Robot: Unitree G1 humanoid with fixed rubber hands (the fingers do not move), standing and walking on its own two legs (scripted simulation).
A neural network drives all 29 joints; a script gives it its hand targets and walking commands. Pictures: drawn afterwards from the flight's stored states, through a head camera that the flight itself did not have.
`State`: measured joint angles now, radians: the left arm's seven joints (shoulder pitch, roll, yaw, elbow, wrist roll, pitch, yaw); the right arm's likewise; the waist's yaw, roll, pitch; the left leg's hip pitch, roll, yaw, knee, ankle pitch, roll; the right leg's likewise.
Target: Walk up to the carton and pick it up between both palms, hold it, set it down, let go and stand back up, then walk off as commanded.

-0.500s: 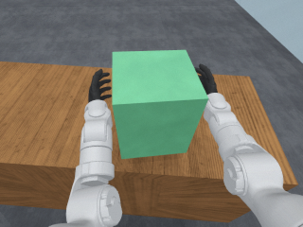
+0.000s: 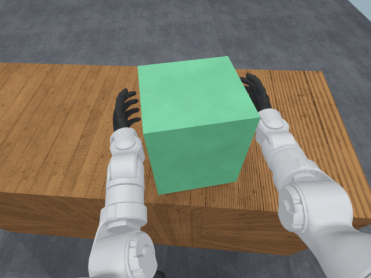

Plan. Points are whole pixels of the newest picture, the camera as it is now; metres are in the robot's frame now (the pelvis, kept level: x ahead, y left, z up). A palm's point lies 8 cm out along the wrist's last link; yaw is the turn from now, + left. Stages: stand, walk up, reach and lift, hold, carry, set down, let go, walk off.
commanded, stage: set down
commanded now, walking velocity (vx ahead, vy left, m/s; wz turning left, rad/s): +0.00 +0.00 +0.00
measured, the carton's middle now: (191, 129) +0.44 +0.06 +0.03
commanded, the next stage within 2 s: none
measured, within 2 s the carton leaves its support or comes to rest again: rests again in 0.30 s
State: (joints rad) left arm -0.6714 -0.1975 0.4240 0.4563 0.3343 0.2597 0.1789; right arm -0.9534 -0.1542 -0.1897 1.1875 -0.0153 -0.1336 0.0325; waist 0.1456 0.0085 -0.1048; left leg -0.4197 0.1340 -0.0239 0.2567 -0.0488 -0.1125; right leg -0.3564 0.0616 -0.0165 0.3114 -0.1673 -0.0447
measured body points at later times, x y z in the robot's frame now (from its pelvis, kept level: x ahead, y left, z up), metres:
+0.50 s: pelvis +0.00 +0.00 +0.00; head +0.07 +0.00 +0.44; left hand +0.39 +0.20 +0.07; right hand +0.48 -0.09 +0.08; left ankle +0.03 +0.19 -0.74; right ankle -0.02 -0.09 -0.74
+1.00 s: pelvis -0.01 +0.00 +0.00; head +0.07 +0.00 +0.44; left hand +0.38 +0.20 +0.07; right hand +0.48 -0.09 +0.07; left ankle +0.03 +0.19 -0.74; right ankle -0.02 -0.09 -0.74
